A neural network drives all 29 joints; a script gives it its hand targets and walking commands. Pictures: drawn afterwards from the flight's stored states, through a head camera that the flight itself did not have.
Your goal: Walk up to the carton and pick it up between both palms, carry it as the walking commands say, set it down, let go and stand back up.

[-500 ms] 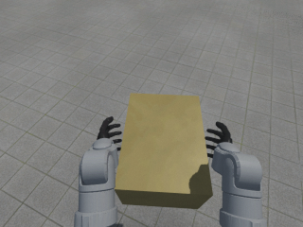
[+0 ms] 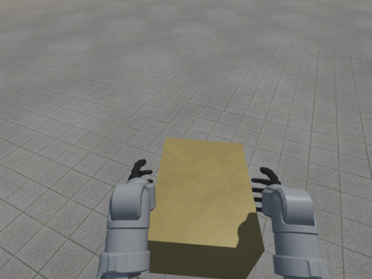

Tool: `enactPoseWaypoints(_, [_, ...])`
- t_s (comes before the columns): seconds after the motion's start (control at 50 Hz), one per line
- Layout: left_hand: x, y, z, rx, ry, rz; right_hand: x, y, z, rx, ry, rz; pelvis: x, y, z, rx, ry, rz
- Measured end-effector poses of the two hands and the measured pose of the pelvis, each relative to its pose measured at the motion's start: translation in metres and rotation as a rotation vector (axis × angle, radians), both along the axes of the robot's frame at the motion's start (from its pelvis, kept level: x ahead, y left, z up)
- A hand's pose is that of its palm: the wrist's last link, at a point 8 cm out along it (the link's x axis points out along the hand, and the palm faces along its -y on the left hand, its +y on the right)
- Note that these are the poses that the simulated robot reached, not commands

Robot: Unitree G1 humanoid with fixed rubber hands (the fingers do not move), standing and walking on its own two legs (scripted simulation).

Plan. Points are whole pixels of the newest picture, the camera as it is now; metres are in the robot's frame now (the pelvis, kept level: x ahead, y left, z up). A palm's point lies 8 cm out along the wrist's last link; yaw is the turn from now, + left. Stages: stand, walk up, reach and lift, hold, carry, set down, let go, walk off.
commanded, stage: carry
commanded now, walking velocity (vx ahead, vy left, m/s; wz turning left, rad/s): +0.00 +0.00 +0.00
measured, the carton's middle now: (200, 201) +0.33 -0.02 -0.01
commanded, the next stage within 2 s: none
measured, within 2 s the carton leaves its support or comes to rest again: neither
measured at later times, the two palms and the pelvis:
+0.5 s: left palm (108, 186) +0.32 +0.18 +0.09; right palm (240, 187) +0.31 -0.11 +0.08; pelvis +0.02 +0.04 +0.00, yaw +0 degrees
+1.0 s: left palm (103, 187) +0.33 +0.20 +0.07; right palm (231, 190) +0.31 -0.09 +0.06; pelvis +0.03 +0.06 -0.01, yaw +0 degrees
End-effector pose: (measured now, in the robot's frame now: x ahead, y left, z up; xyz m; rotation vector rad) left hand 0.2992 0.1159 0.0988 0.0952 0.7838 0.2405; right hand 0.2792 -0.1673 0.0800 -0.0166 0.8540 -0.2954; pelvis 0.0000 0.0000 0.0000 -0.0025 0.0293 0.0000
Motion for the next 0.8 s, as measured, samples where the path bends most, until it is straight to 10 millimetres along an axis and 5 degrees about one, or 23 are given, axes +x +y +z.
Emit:
enactPoseWaypoints(0.18, [-0.003, 0.026, -0.009, -0.051, -0.008, 0.028, 0.002, 0.025, 0.002, 0.000, -0.008, -0.023, -0.003, 0.013, 0.000, -0.006, 0.008, -0.005])
enactPoseWaypoints(0.38, [0.008, 0.059, -0.010, -0.059, -0.037, 0.060, 0.023, 0.057, 0.000, 0.009, -0.038, 0.029, 0.016, 0.031, -0.002, -0.022, 0.005, 0.006])
enactPoseWaypoints(0.8, [0.032, 0.074, -0.024, -0.058, -0.048, -0.016, 0.030, 0.071, -0.015, 0.016, -0.049, -0.020, 0.030, 0.059, -0.008, -0.032, -0.009, -0.006])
